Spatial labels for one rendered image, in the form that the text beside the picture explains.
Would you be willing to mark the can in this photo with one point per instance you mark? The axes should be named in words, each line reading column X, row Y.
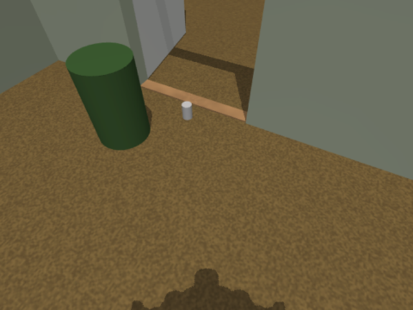
column 187, row 110

